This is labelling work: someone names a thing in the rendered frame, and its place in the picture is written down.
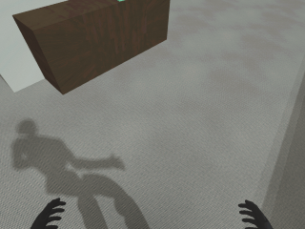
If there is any right robot hand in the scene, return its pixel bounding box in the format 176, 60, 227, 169
238, 199, 274, 229

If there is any pedestal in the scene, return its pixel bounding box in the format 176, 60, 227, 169
12, 0, 171, 95

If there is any left robot hand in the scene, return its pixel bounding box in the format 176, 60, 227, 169
30, 198, 66, 229

